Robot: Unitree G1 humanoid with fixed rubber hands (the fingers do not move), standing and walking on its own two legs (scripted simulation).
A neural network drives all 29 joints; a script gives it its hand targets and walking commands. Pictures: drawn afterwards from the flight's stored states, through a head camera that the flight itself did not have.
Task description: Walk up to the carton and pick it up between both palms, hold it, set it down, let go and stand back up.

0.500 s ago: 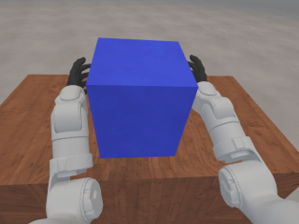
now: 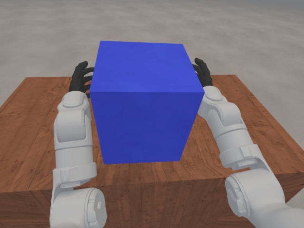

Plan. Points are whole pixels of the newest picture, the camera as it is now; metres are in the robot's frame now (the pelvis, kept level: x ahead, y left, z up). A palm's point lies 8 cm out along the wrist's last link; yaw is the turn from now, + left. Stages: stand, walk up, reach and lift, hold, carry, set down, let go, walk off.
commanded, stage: hold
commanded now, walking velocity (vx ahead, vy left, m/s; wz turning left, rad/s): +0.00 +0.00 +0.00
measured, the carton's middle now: (142, 105) +0.38 +0.01 +0.18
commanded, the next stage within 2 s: none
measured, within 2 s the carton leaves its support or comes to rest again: neither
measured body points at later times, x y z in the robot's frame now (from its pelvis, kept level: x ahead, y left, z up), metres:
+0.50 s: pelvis +0.00 +0.00 +0.00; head -0.07 +0.02 +0.44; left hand +0.37 +0.16 +0.23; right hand +0.38 -0.14 +0.23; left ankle +0.03 +0.12 -0.75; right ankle +0.00 -0.10 -0.75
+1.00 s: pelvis +0.00 +0.00 +0.00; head -0.06 +0.02 +0.45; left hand +0.38 +0.15 +0.22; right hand +0.38 -0.15 +0.22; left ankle +0.03 +0.12 -0.75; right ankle +0.00 -0.10 -0.75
